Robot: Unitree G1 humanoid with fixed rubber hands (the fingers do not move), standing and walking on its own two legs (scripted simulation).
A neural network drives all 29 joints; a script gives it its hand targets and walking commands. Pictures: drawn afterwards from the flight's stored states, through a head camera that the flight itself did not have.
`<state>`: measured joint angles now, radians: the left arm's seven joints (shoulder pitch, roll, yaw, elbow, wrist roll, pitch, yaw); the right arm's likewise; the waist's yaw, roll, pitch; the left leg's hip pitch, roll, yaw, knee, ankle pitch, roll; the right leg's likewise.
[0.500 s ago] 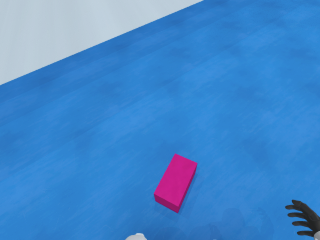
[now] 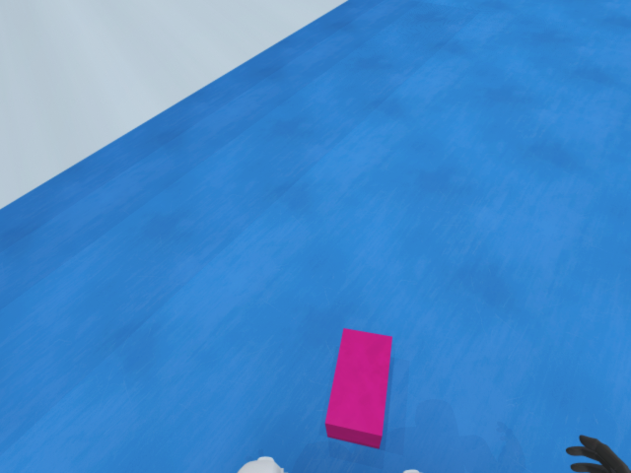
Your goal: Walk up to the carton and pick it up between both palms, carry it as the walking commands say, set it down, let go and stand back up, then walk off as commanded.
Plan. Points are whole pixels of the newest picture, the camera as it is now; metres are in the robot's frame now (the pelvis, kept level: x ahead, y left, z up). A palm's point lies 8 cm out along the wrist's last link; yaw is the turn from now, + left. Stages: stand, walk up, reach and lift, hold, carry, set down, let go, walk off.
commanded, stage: walk up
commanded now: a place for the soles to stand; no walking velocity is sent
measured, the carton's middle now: (360, 385) +0.47 -0.05 -0.66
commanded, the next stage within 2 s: reach and lift in 1.98 s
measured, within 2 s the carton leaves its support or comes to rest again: neither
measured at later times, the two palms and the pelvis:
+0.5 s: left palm (63, 446) +0.18 +0.37 -0.08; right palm out of the picture +0.04 -0.30 -0.06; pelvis +0.02 +0.06 +0.01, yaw -11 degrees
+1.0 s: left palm (108, 396) +0.24 +0.32 -0.06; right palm out of the picture +0.06 -0.31 -0.06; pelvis +0.03 +0.04 +0.03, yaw -14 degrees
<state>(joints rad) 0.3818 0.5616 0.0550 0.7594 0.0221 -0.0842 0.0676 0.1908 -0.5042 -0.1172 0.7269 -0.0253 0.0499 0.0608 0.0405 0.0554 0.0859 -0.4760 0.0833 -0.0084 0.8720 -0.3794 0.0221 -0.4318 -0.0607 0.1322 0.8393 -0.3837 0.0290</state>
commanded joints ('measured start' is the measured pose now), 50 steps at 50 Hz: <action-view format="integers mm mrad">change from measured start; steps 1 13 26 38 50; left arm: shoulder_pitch -34 -60 -173 -276 -350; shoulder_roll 140 89 72 77 93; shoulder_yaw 26 76 42 18 24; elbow -43 54 42 117 150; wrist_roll -2 11 -17 -18 -20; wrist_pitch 24 67 76 60 89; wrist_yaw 2 -86 -82 -83 -90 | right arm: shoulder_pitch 151 3 17 -53 -99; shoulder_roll -170 -241 -252 -146 -157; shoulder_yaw -57 -32 2 45 38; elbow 22 59 99 175 220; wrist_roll -7 5 9 26 39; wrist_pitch -35 -86 -128 -118 -92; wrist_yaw -33 -69 -92 -79 -80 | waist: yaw -108 -33 -30 -46 -42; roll -74 170 60 -89 -83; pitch -98 -60 -72 -131 -111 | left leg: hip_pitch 257 111 199 232 281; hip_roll -24 255 296 75 87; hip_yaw -33 -186 -313 -13 0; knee -284 -372 -397 -348 -374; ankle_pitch -64 60 281 225 394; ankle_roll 32 172 216 35 33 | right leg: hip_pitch -161 3 -25 160 156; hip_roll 37 64 30 -27 -9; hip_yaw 31 -156 -86 4 -5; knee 78 -37 -6 -286 -281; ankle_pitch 110 -138 -136 313 481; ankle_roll -139 -59 -69 -109 -111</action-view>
